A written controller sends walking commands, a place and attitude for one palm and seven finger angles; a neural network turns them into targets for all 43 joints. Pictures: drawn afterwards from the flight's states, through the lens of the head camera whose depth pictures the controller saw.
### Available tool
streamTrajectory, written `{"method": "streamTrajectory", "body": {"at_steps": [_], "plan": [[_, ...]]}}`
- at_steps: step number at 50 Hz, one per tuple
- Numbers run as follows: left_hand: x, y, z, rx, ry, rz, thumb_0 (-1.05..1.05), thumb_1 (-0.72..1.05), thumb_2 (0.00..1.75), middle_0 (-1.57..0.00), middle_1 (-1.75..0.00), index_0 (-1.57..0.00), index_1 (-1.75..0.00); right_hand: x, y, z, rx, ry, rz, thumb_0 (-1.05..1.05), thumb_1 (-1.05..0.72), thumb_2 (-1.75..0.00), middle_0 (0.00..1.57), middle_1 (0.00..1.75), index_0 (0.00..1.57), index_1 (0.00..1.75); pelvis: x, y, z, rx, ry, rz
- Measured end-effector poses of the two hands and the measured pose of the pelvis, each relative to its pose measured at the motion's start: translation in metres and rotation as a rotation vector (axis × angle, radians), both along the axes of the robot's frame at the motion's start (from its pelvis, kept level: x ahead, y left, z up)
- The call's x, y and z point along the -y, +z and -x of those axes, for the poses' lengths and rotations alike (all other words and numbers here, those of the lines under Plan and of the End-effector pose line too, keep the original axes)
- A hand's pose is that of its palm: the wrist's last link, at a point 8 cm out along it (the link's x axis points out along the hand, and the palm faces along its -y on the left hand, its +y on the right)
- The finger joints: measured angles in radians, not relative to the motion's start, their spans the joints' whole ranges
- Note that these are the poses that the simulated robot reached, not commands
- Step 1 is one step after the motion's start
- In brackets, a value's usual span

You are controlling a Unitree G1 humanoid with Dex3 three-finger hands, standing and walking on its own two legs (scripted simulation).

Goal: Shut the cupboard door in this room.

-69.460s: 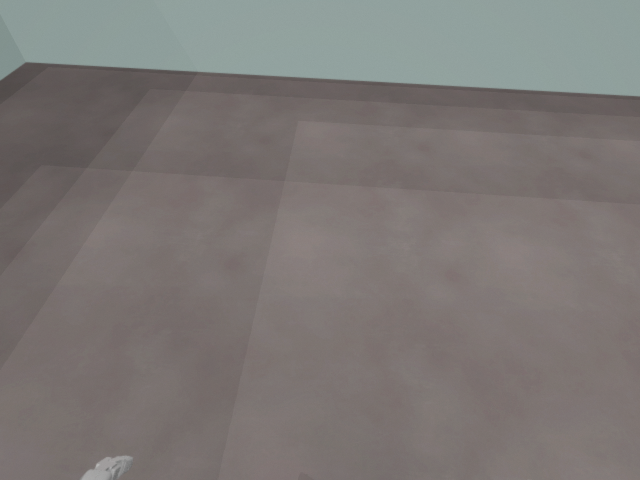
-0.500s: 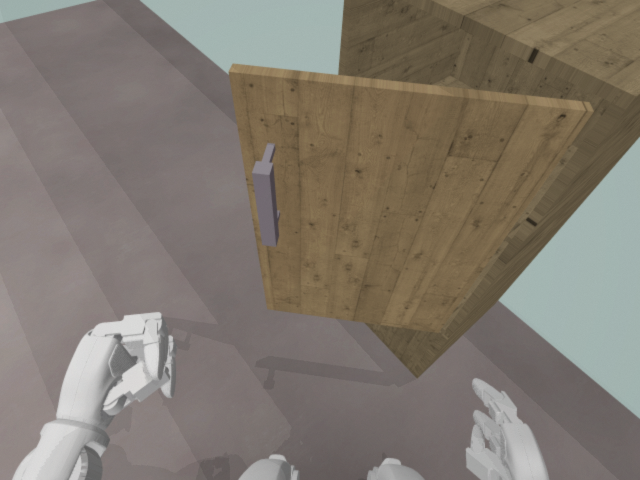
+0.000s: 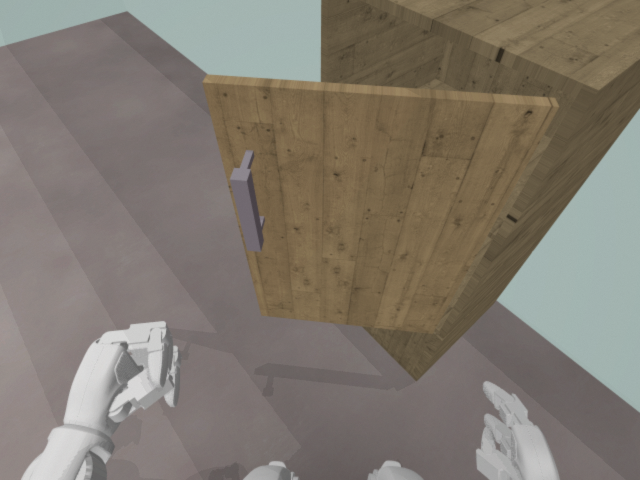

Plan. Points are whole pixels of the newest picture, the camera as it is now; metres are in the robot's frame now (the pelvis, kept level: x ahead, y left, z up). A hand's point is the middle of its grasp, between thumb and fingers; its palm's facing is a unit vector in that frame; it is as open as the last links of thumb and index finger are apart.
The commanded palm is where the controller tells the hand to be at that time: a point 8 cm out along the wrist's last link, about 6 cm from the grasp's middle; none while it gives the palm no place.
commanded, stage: bring the fist close to the handle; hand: left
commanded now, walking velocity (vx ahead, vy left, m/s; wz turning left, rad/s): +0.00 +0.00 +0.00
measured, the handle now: (252, 203) +0.47 +0.13 +0.06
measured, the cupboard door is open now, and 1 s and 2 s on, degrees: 43 43 39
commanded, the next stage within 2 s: push the door shut along its arc in 1.40 s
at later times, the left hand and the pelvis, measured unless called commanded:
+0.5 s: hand (210, 308) +0.30 +0.15 +0.07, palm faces -0.06 -1.00 -0.03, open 3.1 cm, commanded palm +0.28 +0.20 +0.06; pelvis +0.00 -0.01 +0.00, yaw +0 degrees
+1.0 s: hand (267, 270) +0.36 +0.09 +0.06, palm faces -0.13 -0.99 -0.02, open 3.1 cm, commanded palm +0.35 +0.15 +0.06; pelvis +0.00 +0.00 +0.00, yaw -1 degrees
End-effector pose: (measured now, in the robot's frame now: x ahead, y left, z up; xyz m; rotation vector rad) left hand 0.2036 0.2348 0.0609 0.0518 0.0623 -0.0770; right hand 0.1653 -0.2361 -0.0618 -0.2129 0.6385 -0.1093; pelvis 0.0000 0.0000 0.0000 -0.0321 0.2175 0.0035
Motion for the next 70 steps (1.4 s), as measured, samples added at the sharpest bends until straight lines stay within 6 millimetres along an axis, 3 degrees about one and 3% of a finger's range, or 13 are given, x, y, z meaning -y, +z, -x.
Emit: {"method": "streamTrajectory", "body": {"at_steps": [5, 11, 18, 23, 27, 35, 43, 48, 53, 58, 66, 70], "plan": [[0.007, -0.001, 0.000, -0.002, 0.002, 0.002, 0.02, 0.89, 0.90, -1.30, -1.50, -1.30, -1.50, 0.001, 0.001, 0.000, 0.011, 0.007, 0.004, 0.02, -0.90, -0.90, 0.20, 0.30, 0.20, 0.30, 0.004, 0.000, 0.002, 0.004, 0.003, -0.003], [0.014, 0.009, -0.027, 0.118, 0.011, 0.004, 0.02, 0.89, 0.90, -1.31, -1.50, -1.30, -1.50, 0.003, -0.010, 0.003, -0.015, 0.023, 0.008, 0.02, -0.90, -0.90, 0.20, 0.30, 0.20, 0.30, 0.007, -0.005, 0.006, -0.008, 0.008, -0.003], [0.032, -0.005, -0.055, 0.001, -0.050, 0.011, 0.01, 0.89, 0.90, -1.30, -1.50, -1.30, -1.50, 0.009, -0.013, 0.016, -0.065, -0.023, -0.008, 0.02, -0.90, -0.90, 0.20, 0.30, 0.20, 0.30, 0.008, -0.001, 0.002, -0.012, -0.005, -0.013], [0.029, 0.003, -0.072, 0.044, 0.007, 0.021, 0.02, 0.89, 0.90, -1.30, -1.49, -1.30, -1.50, 0.014, -0.014, 0.024, -0.103, -0.040, 0.002, 0.02, -0.90, -0.90, 0.20, 0.30, 0.20, 0.30, 0.009, 0.002, -0.001, -0.014, -0.009, -0.017], [0.034, 0.009, -0.083, 0.094, 0.003, 0.026, 0.02, 0.90, 0.90, -1.30, -1.50, -1.30, -1.50, 0.017, -0.017, 0.026, -0.129, -0.040, 0.005, 0.02, -0.90, -0.90, 0.20, 0.30, 0.20, 0.30, 0.008, 0.002, -0.004, -0.020, -0.009, -0.017], [0.056, -0.008, -0.099, 0.015, -0.052, 0.034, 0.01, 0.90, 0.90, -1.30, -1.50, -1.30, -1.50, 0.016, -0.019, 0.027, -0.160, -0.054, -0.002, 0.02, -0.91, -0.90, 0.20, 0.30, 0.20, 0.30, 0.005, 0.003, -0.004, -0.022, -0.014, -0.020], [0.069, 0.009, -0.125, 0.117, -0.024, 0.030, 0.02, 0.89, 0.90, -1.30, -1.50, -1.30, -1.50, 0.009, -0.027, 0.028, -0.190, -0.042, -0.021, 0.02, -0.91, -0.90, 0.20, 0.30, 0.20, 0.30, 0.004, 0.001, -0.002, -0.028, -0.015, -0.022], [0.082, 0.001, -0.141, 0.051, -0.050, 0.023, 0.01, 0.90, 0.90, -1.30, -1.50, -1.30, -1.50, 0.007, -0.031, 0.037, -0.226, -0.052, -0.039, 0.02, -0.91, -0.90, 0.20, 0.30, 0.20, 0.30, 0.004, 0.002, -0.001, -0.029, -0.016, -0.024], [0.092, 0.001, -0.149, 0.047, -0.040, 0.040, 0.02, 0.90, 0.90, -1.30, -1.50, -1.30, -1.50, 0.010, -0.032, 0.051, -0.259, -0.077, -0.041, 0.01, -0.91, -0.90, 0.20, 0.30, 0.20, 0.30, 0.005, 0.004, 0.000, -0.028, -0.027, -0.029], [0.089, 0.010, -0.152, 0.108, -0.007, 0.028, 0.02, 0.89, 0.90, -1.30, -1.49, -1.30, -1.50, 0.016, -0.034, 0.064, -0.295, -0.090, -0.041, 0.01, -0.91, -0.90, 0.20, 0.30, 0.20, 0.30, 0.007, 0.004, 0.001, -0.026, -0.034, -0.035], [0.090, -0.003, -0.143, 0.041, -0.021, 0.013, 0.01, 0.90, 0.90, -1.30, -1.50, -1.30, -1.50, 0.025, -0.036, 0.076, -0.329, -0.104, -0.038, 0.01, -0.91, -0.90, 0.20, 0.30, 0.20, 0.30, 0.010, 0.006, 0.006, -0.019, -0.030, -0.037], [0.090, 0.000, -0.143, 0.072, -0.009, 0.029, 0.02, 0.89, 0.90, -1.30, -1.50, -1.30, -1.50, 0.029, -0.035, 0.076, -0.323, -0.109, -0.024, 0.01, -0.91, -0.90, 0.20, 0.30, 0.20, 0.30, 0.013, 0.006, 0.009, -0.016, -0.031, -0.039]]}}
